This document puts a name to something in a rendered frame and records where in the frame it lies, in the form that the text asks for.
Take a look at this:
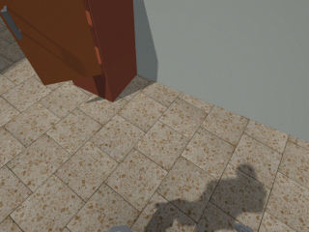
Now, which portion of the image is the handle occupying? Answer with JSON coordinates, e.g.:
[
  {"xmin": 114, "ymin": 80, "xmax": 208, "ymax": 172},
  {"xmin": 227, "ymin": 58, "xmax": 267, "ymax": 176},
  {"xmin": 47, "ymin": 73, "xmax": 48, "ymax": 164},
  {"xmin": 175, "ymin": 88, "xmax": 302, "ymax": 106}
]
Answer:
[{"xmin": 0, "ymin": 6, "xmax": 23, "ymax": 40}]

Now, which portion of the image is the cupboard door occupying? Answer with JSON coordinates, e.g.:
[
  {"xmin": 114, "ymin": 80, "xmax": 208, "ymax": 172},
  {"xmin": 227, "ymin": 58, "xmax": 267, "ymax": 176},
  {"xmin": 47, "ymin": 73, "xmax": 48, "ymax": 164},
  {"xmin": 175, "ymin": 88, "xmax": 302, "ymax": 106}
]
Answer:
[{"xmin": 0, "ymin": 0, "xmax": 101, "ymax": 86}]

